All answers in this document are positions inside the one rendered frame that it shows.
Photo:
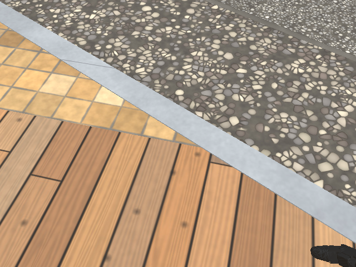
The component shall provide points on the right robot hand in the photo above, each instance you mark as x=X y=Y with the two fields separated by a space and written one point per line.
x=343 y=255

